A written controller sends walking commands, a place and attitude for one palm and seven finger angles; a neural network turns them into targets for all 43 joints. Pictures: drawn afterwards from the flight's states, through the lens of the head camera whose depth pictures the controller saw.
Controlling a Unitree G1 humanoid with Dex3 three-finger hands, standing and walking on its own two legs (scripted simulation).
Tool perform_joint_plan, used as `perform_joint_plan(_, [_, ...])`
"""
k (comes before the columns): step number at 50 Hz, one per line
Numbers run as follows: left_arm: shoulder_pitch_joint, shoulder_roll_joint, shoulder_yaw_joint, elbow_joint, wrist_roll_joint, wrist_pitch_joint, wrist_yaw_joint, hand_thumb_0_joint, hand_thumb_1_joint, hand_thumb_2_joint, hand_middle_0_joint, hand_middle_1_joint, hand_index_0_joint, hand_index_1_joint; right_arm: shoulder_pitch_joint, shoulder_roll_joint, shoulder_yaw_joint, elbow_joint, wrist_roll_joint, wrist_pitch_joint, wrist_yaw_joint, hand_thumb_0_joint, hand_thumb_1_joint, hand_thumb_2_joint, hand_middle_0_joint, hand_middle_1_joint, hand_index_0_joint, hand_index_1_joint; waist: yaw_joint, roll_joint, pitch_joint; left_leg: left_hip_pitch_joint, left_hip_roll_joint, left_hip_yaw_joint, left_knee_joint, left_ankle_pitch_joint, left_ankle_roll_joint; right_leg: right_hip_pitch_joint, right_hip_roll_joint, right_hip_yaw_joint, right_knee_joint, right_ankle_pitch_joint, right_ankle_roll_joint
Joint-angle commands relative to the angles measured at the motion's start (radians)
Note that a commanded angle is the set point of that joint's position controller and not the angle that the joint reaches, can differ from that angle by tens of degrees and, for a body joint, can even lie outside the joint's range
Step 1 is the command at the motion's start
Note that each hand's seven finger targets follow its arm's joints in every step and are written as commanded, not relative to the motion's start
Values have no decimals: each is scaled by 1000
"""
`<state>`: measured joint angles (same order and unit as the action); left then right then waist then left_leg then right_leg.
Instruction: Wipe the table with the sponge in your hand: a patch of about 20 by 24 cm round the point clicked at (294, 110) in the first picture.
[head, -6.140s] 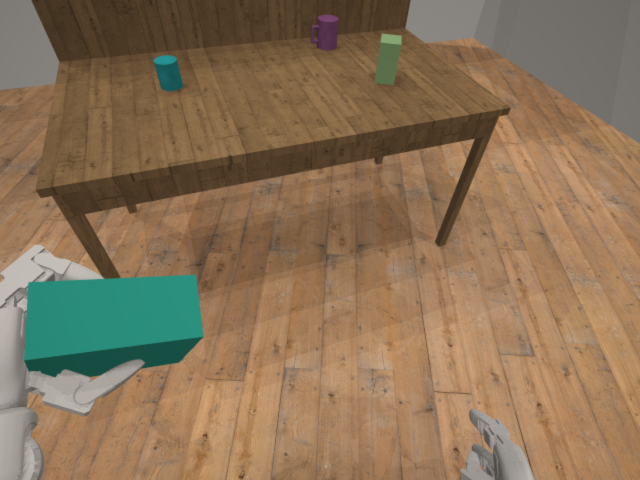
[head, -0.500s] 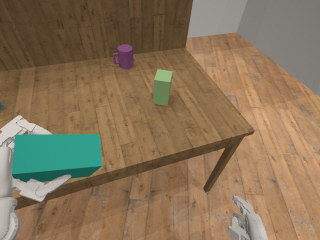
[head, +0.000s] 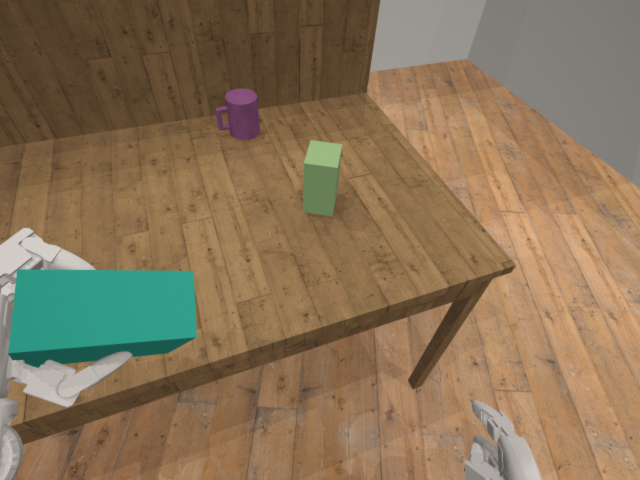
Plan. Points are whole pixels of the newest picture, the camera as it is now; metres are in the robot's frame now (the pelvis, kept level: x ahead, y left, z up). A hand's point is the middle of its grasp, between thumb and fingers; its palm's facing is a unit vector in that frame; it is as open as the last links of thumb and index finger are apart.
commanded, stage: shuffle to correct the standing spot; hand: left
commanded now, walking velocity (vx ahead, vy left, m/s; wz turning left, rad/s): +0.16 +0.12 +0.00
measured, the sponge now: (133, 317) +0.24 +0.20 +0.14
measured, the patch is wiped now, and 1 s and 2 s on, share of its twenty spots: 0.00 0.00 0.00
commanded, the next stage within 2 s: none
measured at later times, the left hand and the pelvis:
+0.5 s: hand (25, 344) +0.19 +0.27 +0.16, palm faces +0.40 -0.84 -0.37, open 10.3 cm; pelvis -0.02 +0.02 +0.00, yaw +1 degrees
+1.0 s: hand (59, 333) +0.21 +0.25 +0.16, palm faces +0.41 -0.83 -0.37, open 10.3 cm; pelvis -0.01 +0.00 +0.00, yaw +0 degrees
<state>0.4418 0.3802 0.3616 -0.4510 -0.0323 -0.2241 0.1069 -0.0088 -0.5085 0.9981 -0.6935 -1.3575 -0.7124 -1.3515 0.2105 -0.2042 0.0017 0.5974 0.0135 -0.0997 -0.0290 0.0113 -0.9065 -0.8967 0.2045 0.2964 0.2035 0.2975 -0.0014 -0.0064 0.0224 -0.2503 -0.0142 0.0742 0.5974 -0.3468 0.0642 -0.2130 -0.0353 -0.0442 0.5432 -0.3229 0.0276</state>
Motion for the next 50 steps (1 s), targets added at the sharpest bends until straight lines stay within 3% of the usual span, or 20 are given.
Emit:
perform_joint_plan(1, [-35,176,132,-238,-15,-72,17,0,100,1300,-1200,-1600,-1200,-1600,-88,-133,-58,-171,3,-48,-2,0,-900,-900,200,300,200,300,4,52,-186,48,92,-97,-62,506,-26,103,-49,51,0,432,-90])
perform_joint_plan(3, [-18,199,151,-247,-17,-74,16,0,100,1300,-1200,-1600,-1200,-1600,-94,-133,-58,-173,7,-44,-4,0,-900,-900,200,300,200,300,3,79,-176,47,95,-102,-75,511,-28,96,-50,46,2,423,-85])
perform_joint_plan(4, [-13,179,138,-243,-19,-76,16,0,100,1300,-1200,-1600,-1200,-1600,-90,-129,-57,-177,5,-41,-4,0,-900,-900,200,300,200,300,2,69,-174,42,95,-102,-76,511,-28,99,-48,35,3,414,-85])
perform_joint_plan(8, [-8,191,149,-238,-22,-76,14,0,100,1300,-1200,-1600,-1200,-1600,-91,-131,-59,-178,7,-34,-5,0,-900,-900,200,300,200,300,1,91,-166,35,98,-110,-89,488,-30,97,-49,32,-11,381,-81])
perform_joint_plan(9, [-15,166,126,-232,-23,-75,13,0,100,1300,-1200,-1600,-1200,-1600,-92,-128,-57,-181,6,-32,-5,0,-900,-900,200,300,200,300,-1,79,-156,23,96,-109,-93,453,-32,92,-51,33,-16,360,-82])
perform_joint_plan(12, [-45,160,116,-227,-21,-73,14,0,100,1300,-1200,-1600,-1200,-1600,-91,-133,-61,-178,6,-30,-7,0,-900,-900,200,300,200,300,-5,52,-152,15,90,-115,-99,379,-33,82,-58,58,-25,334,-87])
perform_joint_plan(15, [-70,161,107,-245,-16,-75,18,0,100,1300,-1200,-1600,-1200,-1600,-98,-133,-58,-178,3,-36,-12,0,-900,-900,200,300,200,300,-1,123,-136,32,115,-148,-154,370,-35,50,-33,7,-10,243,-68])
perform_joint_plan(18, [-79,173,113,-246,-12,-75,22,0,100,1300,-1200,-1600,-1200,-1600,-100,-136,-59,-174,4,-41,-13,0,-900,-900,200,300,200,300,1,99,-137,30,112,-148,-159,334,-36,59,-31,6,-32,230,-69])
perform_joint_plan(22, [-88,152,101,-211,-11,-72,28,0,100,1300,-1200,-1600,-1200,-1600,-100,-133,-59,-167,1,-37,-15,0,-900,-900,200,300,200,300,-1,67,-125,-8,103,-148,-165,191,-38,63,-39,31,-45,198,-82])
perform_joint_plan(25, [-104,147,99,-217,-8,-73,32,0,100,1300,-1200,-1600,-1200,-1600,-104,-131,-54,-164,-2,-37,-18,0,-900,-900,200,300,200,300,0,123,-106,2,132,-177,-221,131,-47,29,-10,-3,-27,142,-76])
perform_joint_plan(31, [-126,132,81,-195,1,-70,36,0,100,1300,-1200,-1600,-1200,-1600,-101,-134,-54,-156,-3,-39,-21,0,-900,-900,200,300,200,300,3,101,-85,-28,128,-176,-229,56,-36,49,-8,4,-50,132,-82])
perform_joint_plan(33, [-103,155,101,-211,1,-71,38,0,100,1300,-1200,-1600,-1200,-1600,-106,-132,-55,-157,-1,-40,-21,0,-900,-900,200,300,200,300,2,113,-102,0,128,-179,-231,72,-39,44,-10,3,-49,136,-81])
perform_joint_plan(34, [-97,134,86,-192,-1,-69,39,0,100,1300,-1200,-1600,-1200,-1600,-105,-128,-51,-155,-4,-38,-21,0,-900,-900,200,300,200,300,4,101,-92,-18,127,-179,-228,55,-34,49,-11,0,-57,127,-81])
perform_joint_plan(39, [-83,140,96,-206,-2,-72,42,0,100,1300,-1200,-1600,-1200,-1600,-101,-126,-53,-154,-2,-35,-23,0,-900,-900,200,300,200,300,2,94,-102,-21,120,-171,-205,80,-28,54,-19,10,-51,148,-86])
perform_joint_plan(42, [-83,143,100,-186,-2,-70,44,0,100,1300,-1200,-1600,-1200,-1600,-99,-126,-56,-152,1,-33,-24,0,-900,-900,200,300,200,300,1,54,-104,-48,98,-145,-156,81,-11,75,-36,48,-69,167,-96])
perform_joint_plan(45, [-93,136,89,-205,-4,-70,43,0,100,1300,-1200,-1600,-1200,-1600,-96,-129,-59,-152,4,-33,-25,0,-900,-900,200,300,200,300,-4,56,-103,-32,87,-141,-137,120,-16,50,-46,68,-50,173,-104])
perform_joint_plan(49, [-92,145,98,-233,-2,-72,46,0,100,1300,-1200,-1600,-1200,-1600,-98,-128,-57,-151,4,-37,-27,0,-900,-900,200,300,200,300,-1,120,-117,12,113,-164,-153,216,-7,33,-20,15,-7,208,-84])
perform_joint_plan(50, [-86,148,100,-231,-1,-71,46,0,100,1300,-1200,-1600,-1200,-1600,-98,-127,-58,-153,5,-38,-24,0,-900,-900,200,300,200,300,2,109,-121,17,112,-158,-140,261,-6,43,-16,10,-13,229,-84])
